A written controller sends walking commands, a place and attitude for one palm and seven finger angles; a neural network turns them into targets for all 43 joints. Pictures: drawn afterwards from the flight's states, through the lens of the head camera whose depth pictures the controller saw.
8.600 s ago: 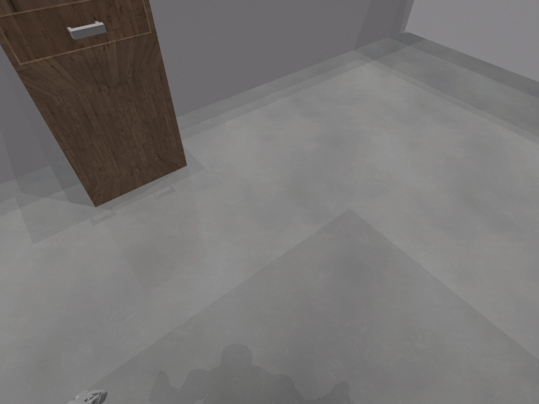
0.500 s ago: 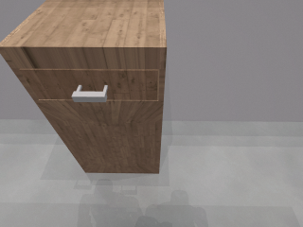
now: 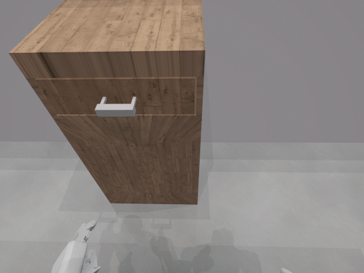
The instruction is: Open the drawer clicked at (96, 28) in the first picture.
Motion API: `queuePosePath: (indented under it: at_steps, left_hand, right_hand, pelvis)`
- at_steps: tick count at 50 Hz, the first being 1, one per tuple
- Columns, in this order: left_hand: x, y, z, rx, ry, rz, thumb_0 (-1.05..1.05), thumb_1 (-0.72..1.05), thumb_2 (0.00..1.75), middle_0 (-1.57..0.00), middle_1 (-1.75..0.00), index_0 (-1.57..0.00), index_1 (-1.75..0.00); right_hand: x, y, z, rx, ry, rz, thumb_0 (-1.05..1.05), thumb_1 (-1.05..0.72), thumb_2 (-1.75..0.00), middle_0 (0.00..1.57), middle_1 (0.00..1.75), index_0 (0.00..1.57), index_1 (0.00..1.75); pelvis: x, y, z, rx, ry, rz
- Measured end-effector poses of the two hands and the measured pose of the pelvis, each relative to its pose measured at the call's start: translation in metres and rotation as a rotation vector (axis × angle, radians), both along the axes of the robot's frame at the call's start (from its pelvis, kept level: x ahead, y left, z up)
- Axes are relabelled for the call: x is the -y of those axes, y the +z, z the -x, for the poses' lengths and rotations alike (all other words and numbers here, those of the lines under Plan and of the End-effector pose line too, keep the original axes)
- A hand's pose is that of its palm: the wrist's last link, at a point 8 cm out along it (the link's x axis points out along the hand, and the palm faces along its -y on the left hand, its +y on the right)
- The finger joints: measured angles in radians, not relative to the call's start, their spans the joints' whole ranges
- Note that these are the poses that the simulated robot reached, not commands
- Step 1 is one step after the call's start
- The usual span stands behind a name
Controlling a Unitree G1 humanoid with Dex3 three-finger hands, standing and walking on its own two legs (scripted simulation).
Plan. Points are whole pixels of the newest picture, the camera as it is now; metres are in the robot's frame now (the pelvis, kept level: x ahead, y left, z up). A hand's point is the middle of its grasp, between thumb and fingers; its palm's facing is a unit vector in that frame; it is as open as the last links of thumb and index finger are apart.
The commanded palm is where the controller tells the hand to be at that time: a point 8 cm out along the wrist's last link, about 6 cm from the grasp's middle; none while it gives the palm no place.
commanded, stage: raise the hand with hooked fingers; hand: left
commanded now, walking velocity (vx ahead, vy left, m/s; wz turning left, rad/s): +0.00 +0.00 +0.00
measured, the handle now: (117, 105) +0.55 +0.23 +0.04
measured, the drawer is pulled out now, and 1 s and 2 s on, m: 0.00 0.00 0.00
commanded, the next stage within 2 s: move the hooked fingers above the handle in 1.74 s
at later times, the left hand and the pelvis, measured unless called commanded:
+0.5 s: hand (77, 231) +0.20 +0.23 +0.01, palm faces +0.10 -0.08 -0.99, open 10.0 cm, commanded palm +0.17 +0.23 +0.07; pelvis -0.03 -0.02 -0.03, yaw +2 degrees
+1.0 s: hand (67, 185) +0.26 +0.25 +0.09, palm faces +0.10 -0.10 -0.99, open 12.9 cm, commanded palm +0.24 +0.25 +0.15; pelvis -0.01 +0.01 +0.00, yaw +0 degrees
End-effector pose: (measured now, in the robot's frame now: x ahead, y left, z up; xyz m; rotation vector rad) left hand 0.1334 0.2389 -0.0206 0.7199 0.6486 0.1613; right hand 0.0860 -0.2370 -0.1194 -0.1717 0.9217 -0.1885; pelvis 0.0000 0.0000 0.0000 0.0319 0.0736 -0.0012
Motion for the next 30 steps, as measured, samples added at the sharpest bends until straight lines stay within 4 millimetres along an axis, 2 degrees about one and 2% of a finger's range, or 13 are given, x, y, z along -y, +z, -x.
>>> queuePosePath:
  at_steps: [3, 6, 8, 11, 15, 18, 21, 26, 30]
  left_hand:
    - [0.0, 0.038, -0.038, 0.191, -0.17, -0.335, 0.01, 0.81, 0.86, -0.21, -0.35, -0.2, -0.36]
    - [0.006, 0.05, -0.048, 0.286, -0.285, -0.586, 0.01, 0.76, 0.83, -0.21, -0.39, -0.21, -0.39]
    - [0.013, 0.047, -0.041, 0.294, -0.34, -0.659, 0.01, 0.72, 0.82, -0.21, -0.41, -0.21, -0.42]
    - [0.022, 0.038, -0.019, 0.268, -0.393, -0.683, 0.0, 0.65, 0.79, -0.22, -0.46, -0.22, -0.46]
    - [0.02, 0.035, 0.003, 0.261, -0.394, -0.685, 0.0, 0.55, 0.75, -0.24, -0.51, -0.23, -0.52]
    - [0.012, 0.044, 0.0, 0.308, -0.382, -0.719, 0.0, 0.48, 0.72, -0.25, -0.56, -0.25, -0.57]
    - [0.005, 0.059, -0.016, 0.362, -0.363, -0.752, 0.0, 0.4, 0.69, -0.26, -0.61, -0.26, -0.61]
    - [0.004, 0.085, -0.046, 0.372, -0.341, -0.749, 0.0, 0.29, 0.64, -0.26, -0.68, -0.26, -0.69]
    - [0.005, 0.096, -0.058, 0.326, -0.376, -0.717, 0.0, 0.2, 0.6, -0.27, -0.74, -0.27, -0.75]
  right_hand:
    - [0.005, 0.003, -0.036, 0.113, 0.044, 0.005, 0.01, -0.91, -0.9, 0.2, 0.3, 0.2, 0.3]
    - [0.011, 0.011, -0.069, 0.19, 0.089, 0.002, 0.01, -0.91, -0.9, 0.2, 0.3, 0.2, 0.3]
    - [0.013, 0.016, -0.088, 0.218, 0.125, 0.002, 0.01, -0.91, -0.9, 0.2, 0.3, 0.2, 0.3]
    - [0.014, 0.024, -0.109, 0.241, 0.182, 0.021, 0.01, -0.91, -0.9, 0.2, 0.3, 0.2, 0.3]
    - [0.009, 0.028, -0.125, 0.251, 0.242, 0.054, 0.01, -0.91, -0.9, 0.2, 0.3, 0.19, 0.3]
    - [0.001, 0.024, -0.13, 0.246, 0.276, 0.056, 0.01, -0.91, -0.9, 0.2, 0.3, 0.19, 0.3]
    - [-0.009, 0.017, -0.128, 0.228, 0.284, 0.026, 0.01, -0.91, -0.9, 0.2, 0.3, 0.2, 0.3]
    - [-0.023, 0.009, -0.109, 0.162, 0.246, -0.046, 0.01, -0.91, -0.9, 0.2, 0.3, 0.2, 0.3]
    - [-0.024, 0.008, -0.089, 0.098, 0.209, -0.067, 0.01, -0.91, -0.9, 0.2, 0.3, 0.2, 0.3]
  pelvis:
    - [0.003, -0.009, 0.011, -0.051, -0.009, 0.009]
    - [0.009, -0.019, 0.02, -0.094, -0.028, 0.006]
    - [0.013, -0.025, 0.024, -0.105, -0.033, 0.004]
    - [0.018, -0.03, 0.029, -0.103, -0.022, 0.005]
    - [0.024, -0.033, 0.031, -0.086, 0.007, 0.018]
    - [0.026, -0.036, 0.032, -0.077, 0.026, 0.03]
    - [0.026, -0.037, 0.032, -0.065, 0.037, 0.04]
    - [0.022, -0.027, 0.027, -0.047, 0.027, 0.036]
    - [0.017, -0.016, 0.02, -0.034, 0.012, 0.028]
